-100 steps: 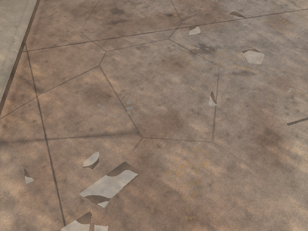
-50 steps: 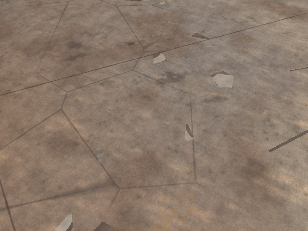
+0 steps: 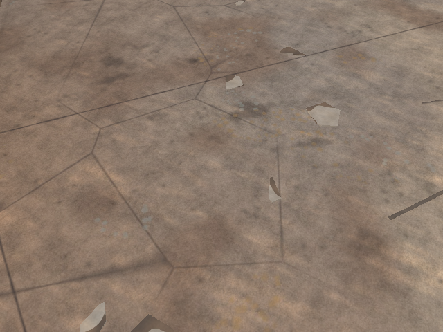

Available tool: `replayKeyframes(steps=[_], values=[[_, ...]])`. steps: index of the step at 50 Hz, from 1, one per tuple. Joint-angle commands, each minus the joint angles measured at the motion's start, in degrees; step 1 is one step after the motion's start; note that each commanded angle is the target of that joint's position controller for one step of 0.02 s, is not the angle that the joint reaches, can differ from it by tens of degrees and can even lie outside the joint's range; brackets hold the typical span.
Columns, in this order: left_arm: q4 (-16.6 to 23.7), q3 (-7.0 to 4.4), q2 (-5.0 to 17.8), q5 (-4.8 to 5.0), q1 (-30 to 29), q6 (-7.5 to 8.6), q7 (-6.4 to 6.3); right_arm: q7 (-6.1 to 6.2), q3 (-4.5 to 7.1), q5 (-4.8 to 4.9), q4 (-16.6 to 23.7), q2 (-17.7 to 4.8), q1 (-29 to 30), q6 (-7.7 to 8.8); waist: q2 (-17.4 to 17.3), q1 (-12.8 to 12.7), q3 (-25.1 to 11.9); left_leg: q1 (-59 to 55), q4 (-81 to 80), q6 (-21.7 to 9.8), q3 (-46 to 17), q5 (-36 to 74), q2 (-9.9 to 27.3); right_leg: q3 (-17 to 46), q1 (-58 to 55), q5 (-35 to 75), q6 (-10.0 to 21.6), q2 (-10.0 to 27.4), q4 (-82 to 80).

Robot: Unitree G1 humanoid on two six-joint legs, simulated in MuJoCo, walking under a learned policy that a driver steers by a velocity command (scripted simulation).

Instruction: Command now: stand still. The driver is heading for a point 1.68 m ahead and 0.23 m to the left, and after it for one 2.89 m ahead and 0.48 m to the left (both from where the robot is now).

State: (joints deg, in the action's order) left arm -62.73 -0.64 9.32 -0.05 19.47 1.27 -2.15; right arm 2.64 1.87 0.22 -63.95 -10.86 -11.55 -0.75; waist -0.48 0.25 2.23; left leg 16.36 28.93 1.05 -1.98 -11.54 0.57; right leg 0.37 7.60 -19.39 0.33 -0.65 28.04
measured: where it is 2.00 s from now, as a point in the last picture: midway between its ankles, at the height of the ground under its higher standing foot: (231, 218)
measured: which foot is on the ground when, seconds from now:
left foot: down 0.00-0.88, up 0.90-1.00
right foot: down 0.00-0.38, up 0.40-0.84, down 0.86-1.00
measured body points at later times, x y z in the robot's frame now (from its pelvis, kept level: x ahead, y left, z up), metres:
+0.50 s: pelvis +0.09 +0.04 +0.00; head +0.09 +0.05 +0.45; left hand +0.11 +0.30 -0.15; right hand +0.07 -0.21 -0.14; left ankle +0.06 +0.13 -0.74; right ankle +0.01 -0.10 -0.64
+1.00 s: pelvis +0.36 -0.03 +0.00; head +0.39 -0.04 +0.45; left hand +0.47 +0.23 -0.13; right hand +0.37 -0.29 -0.15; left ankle +0.25 +0.12 -0.63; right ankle +0.43 -0.11 -0.74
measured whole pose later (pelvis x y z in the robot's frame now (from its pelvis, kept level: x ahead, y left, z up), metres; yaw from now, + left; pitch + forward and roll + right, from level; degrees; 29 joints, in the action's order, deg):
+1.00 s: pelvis +0.36 -0.03 +0.00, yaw +0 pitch +1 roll +0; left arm -53.2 -3.1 13.7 0.2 9.1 6.1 2.5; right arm 0.6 2.3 1.7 -57.0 -14.1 -18.4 6.2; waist -1.5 0.2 2.6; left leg 22.9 70.8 -3.0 -2.4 -19.5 3.4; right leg -4.1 20.4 -8.1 3.9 -2.3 27.5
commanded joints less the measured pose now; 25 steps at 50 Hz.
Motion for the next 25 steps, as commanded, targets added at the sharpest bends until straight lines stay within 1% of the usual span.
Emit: replayKeyframes(steps=[1, 6, 7, 8, 9, 10, 11, 12, 13, 14, 15, 16, 17, 18, 19, 20, 21, 22, 23, 24, 25], values=[[0.5, -0.73, 4.9, 0.03, 5.2, 0.23, -0.13, 0.17, 0.72, 0.01, 1.2, -5.3, -1.8, 0.33, 0.5, 0.0, 1.3, -6.2, -3.2, -2.1, -0.5, 6.8, 0.9, 1.1, 8.8, 6.3, 0.8, 1.5, -6.9], [0.5, -0.67, 4.7, 0.05, 5.8, 0.24, -0.13, 0.20, 0.63, 0.05, 1.2, -5.2, -2.2, 0.33, 0.5, 0.0, 1.4, -6.2, -3.0, -2.1, -0.5, 7.2, 0.8, 1.0, 8.8, 6.6, 0.8, 1.5, -6.8], [-0.1, -0.58, 4.2, 0.09, 7.0, 0.17, -0.18, 0.20, 0.43, 0.01, 0.6, -4.5, -3.2, 0.27, 0.9, -0.1, 0.1, -6.8, -2.8, -2.1, 0.4, 1.3, 0.0, 0.7, 8.3, 0.7, 1.1, 1.1, -7.5], [-0.2, -0.89, 5.0, 0.39, 7.4, 0.00, -0.33, 0.25, 0.52, 0.22, 0.5, -4.6, -3.4, 0.22, 1.8, -0.3, 1.1, -5.4, -1.3, -2.2, 1.9, -7.3, -1.5, 1.3, 9.2, -7.9, 2.1, 1.1, -8.2], [0.4, -1.43, 6.7, 0.70, 6.9, -0.12, -0.53, 0.27, 0.77, 0.49, 0.6, -5.0, -3.3, 0.35, 3.5, -0.5, 2.9, -2.1, 1.1, -2.6, 3.5, -16.5, -3.1, 3.3, 10.3, -17.2, 3.8, 2.1, -9.0], [1.0, -1.81, 7.9, 1.02, 7.3, 0.00, -0.66, 0.15, 0.84, 0.50, 1.4, -5.1, -2.0, 0.84, 4.8, -1.2, 5.3, 2.2, 3.7, -2.9, 4.0, -20.9, -3.5, 7.1, 11.0, -24.6, 5.8, 4.6, -11.2], [1.2, -2.33, 9.4, 1.40, 9.0, 0.44, -0.66, -0.21, 0.66, 0.63, 2.5, -4.3, 0.1, 1.77, 7.3, -2.4, 7.1, 6.6, 8.1, -3.0, 4.9, -19.1, -3.6, 13.2, 9.8, -29.2, 8.4, 9.0, -14.6], [1.5, -3.13, 11.6, 1.73, 8.9, 1.05, -0.58, -0.78, 0.39, 0.91, 3.5, -3.1, 1.5, 2.92, 10.6, -2.7, 9.0, 10.4, 14.0, -3.2, 5.8, -13.7, -2.6, 20.4, 8.4, -30.3, 11.3, 14.7, -18.0], [2.0, -3.52, 12.3, 1.77, 8.1, 1.63, -0.50, -1.33, 0.33, 1.08, 4.4, -3.1, 2.8, 3.96, 10.9, -2.7, 10.8, 13.5, 17.5, -4.0, 4.0, -12.1, -0.1, 24.8, 8.2, -28.1, 13.4, 18.5, -19.4], [2.5, -3.40, 11.3, 1.48, 7.3, 2.19, -0.32, -1.83, 0.42, 1.40, 5.0, -3.4, 3.2, 4.89, 10.2, -2.2, 11.6, 15.8, 18.4, -4.8, 3.0, -13.8, 1.4, 25.3, 6.7, -23.6, 13.8, 19.4, -19.0], [3.0, -3.29, 10.6, 1.54, 6.2, 2.52, -0.03, -2.23, 0.47, 1.77, 5.3, -3.5, 2.8, 5.65, 9.6, -1.4, 11.4, 15.5, 15.2, -5.5, 3.0, -15.5, 2.1, 23.1, 5.1, -18.9, 12.9, 18.6, -17.7], [3.6, -3.24, 10.4, 1.91, 4.6, 2.51, 0.26, -2.57, 0.62, 2.10, 4.9, -3.5, 0.6, 6.25, 8.9, 0.3, 10.4, 10.4, 8.5, -6.1, 4.0, -14.3, 1.7, 19.0, 5.8, -15.4, 11.0, 16.4, -15.7], [4.1, -3.20, 10.4, 2.18, 2.9, 2.31, 0.49, -2.74, 1.05, 2.15, 2.8, -3.5, -4.2, 6.54, 7.8, 2.6, 8.4, -0.2, 1.5, -5.8, 6.6, -9.0, -0.5, 14.0, 9.8, -11.7, 9.1, 13.1, -12.5], [4.7, -3.16, 10.4, 2.05, 2.4, 2.32, 0.66, -2.77, 1.96, 1.76, 0.3, -4.7, -10.0, 6.43, 6.2, 4.3, 5.4, -10.3, 0.2, -5.0, 7.3, -4.2, -2.9, 10.3, 13.6, -4.4, 7.7, 9.8, -7.5], [5.9, -2.68, 9.3, 1.77, 0.0, 2.82, 0.85, -2.70, 3.22, 1.43, -1.4, -7.7, -18.0, 6.41, -0.7, 7.8, 2.2, -19.0, -4.6, -6.9, -2.8, -5.9, 2.9, 4.2, 18.9, 5.9, 5.1, 5.2, 7.4], [8.1, -1.65, 4.9, 1.58, 0.3, 3.86, 0.66, -2.85, 4.86, 1.59, -1.9, -15.1, -26.0, 6.60, -17.3, 9.2, -2.6, -28.6, -15.3, -14.7, -28.6, -11.8, 16.8, -3.3, 30.9, -1.7, 1.2, -2.2, 28.4], [9.0, -1.71, 5.1, 2.42, -0.7, 4.86, 0.80, -3.24, 3.31, 0.29, -1.8, -11.7, -24.9, 7.36, -14.4, 7.3, -3.0, -26.5, -20.4, -18.6, -42.5, -16.7, 22.6, 4.1, 36.2, -10.9, 2.0, -1.7, 41.6], [9.5, -2.01, 6.3, 3.34, -1.7, 5.44, 1.31, -3.22, 2.24, 0.36, 0.1, -8.8, -18.5, 7.97, -8.1, 4.4, 2.1, -22.9, -19.4, -17.3, -36.8, -16.9, 22.4, 6.1, 40.6, -7.1, 3.8, 2.0, 47.1], [9.3, -2.11, 6.8, 3.16, -2.4, 5.80, 1.71, -3.48, 1.50, 0.31, 1.8, -6.9, -14.1, 8.15, -4.6, 3.0, 3.3, -20.2, -19.5, -15.0, -28.2, -14.5, 19.1, 5.5, 40.4, -1.3, 5.0, 4.7, 46.8], [9.2, -2.65, 7.5, 2.51, -3.0, 6.04, 1.73, -3.81, 1.05, 0.21, 2.7, -6.4, -11.6, 8.00, -2.7, 1.8, 4.2, -18.2, -20.3, -13.2, -21.7, -9.2, 16.6, 4.6, 39.7, 3.4, 5.3, 6.5, 43.3], [9.3, -3.44, 8.9, 1.92, -3.8, 5.89, 1.82, -3.88, 0.50, 0.02, 3.0, -5.2, -11.3, 7.73, -3.1, 1.3, 4.1, -16.8, -20.7, -11.5, -15.9, -2.5, 14.0, 3.6, 37.3, 6.2, 5.2, 7.7, 39.8]])
Velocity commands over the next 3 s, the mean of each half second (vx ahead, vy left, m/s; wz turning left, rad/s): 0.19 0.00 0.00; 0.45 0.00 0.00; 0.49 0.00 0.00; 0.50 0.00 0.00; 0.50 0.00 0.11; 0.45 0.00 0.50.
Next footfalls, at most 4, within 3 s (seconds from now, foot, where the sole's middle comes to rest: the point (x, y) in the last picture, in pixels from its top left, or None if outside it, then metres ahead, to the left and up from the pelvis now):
0.86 right None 0.47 -0.11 -0.77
1.42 left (195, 248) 0.79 0.12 -0.77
1.98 right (261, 177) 1.10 -0.12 -0.77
2.54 left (201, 123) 1.40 0.12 -0.77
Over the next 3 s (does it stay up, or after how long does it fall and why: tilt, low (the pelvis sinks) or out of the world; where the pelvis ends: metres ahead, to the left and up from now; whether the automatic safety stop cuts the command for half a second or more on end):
stays up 1.49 0.05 0.00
